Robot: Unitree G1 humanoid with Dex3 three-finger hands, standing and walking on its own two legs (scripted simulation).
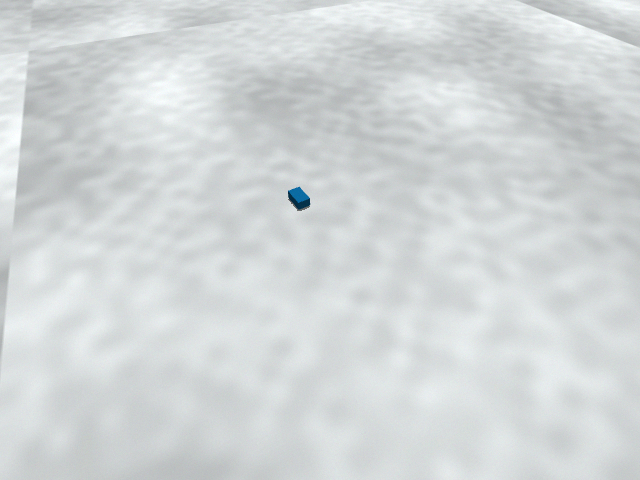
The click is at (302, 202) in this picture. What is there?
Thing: flat box
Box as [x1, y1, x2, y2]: [288, 187, 309, 209]
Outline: 288,191 288,197 299,209 309,205 309,198 299,187
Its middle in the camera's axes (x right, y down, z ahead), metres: -0.11 -0.22 +1.90
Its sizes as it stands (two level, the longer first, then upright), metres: 0.103 0.063 0.043
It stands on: the floor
